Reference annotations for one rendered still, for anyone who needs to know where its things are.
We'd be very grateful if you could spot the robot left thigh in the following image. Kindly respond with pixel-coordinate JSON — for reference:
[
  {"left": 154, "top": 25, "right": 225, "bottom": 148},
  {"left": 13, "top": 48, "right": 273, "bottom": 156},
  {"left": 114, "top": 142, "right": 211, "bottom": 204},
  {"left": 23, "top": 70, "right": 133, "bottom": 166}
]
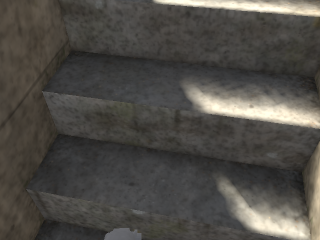
[{"left": 105, "top": 228, "right": 142, "bottom": 240}]

